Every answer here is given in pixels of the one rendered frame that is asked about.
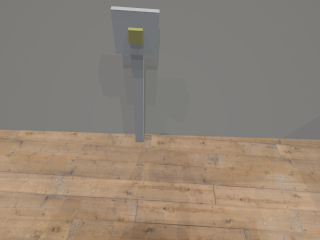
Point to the button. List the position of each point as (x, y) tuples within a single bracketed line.
[(135, 36)]

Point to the panel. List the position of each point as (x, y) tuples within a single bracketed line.
[(148, 20)]

